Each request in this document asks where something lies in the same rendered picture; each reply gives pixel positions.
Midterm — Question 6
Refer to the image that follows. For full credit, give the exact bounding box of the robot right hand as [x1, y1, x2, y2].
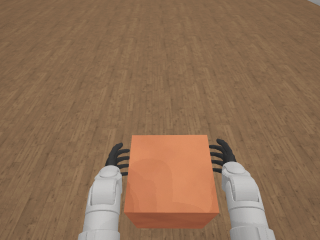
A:
[209, 138, 237, 173]

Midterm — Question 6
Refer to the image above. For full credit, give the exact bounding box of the robot left hand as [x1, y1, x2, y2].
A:
[104, 142, 130, 176]

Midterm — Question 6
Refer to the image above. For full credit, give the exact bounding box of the left robot forearm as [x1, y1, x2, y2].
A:
[78, 165, 123, 240]

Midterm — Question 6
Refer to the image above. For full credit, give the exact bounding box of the right robot forearm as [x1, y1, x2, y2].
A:
[221, 161, 276, 240]

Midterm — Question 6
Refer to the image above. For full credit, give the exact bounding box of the carton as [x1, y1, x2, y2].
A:
[124, 135, 220, 229]

